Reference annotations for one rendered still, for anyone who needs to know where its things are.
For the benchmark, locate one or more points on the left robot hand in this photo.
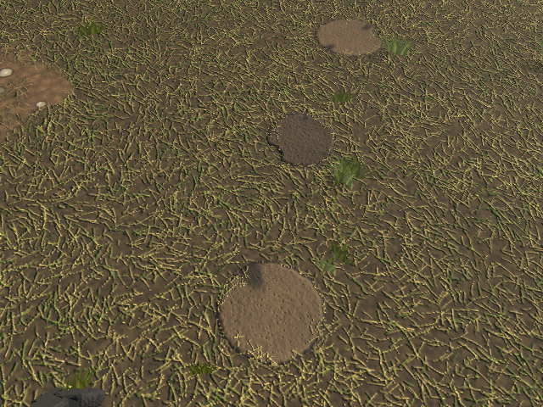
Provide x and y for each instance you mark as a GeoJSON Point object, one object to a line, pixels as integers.
{"type": "Point", "coordinates": [75, 397]}

